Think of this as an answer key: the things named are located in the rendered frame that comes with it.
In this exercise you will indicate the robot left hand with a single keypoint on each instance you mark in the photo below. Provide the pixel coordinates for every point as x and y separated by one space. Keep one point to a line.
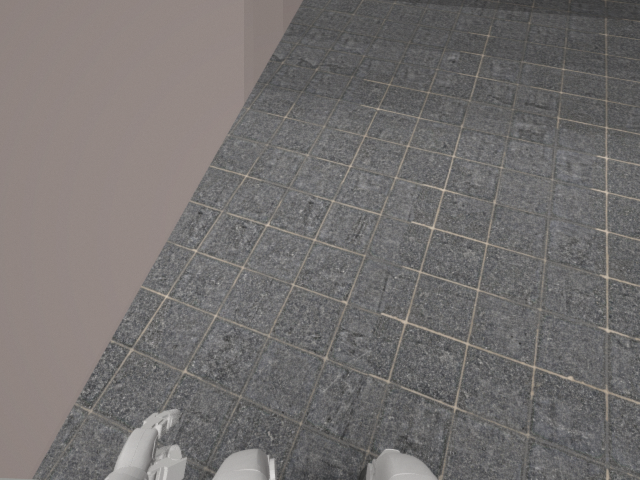
140 449

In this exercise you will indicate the robot thigh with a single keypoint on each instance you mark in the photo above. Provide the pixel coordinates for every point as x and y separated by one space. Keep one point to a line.
250 464
398 466

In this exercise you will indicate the right robot thigh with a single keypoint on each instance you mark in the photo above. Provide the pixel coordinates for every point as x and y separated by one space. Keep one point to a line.
398 466

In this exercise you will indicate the left robot thigh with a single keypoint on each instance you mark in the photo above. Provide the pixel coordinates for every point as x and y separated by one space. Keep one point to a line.
250 464

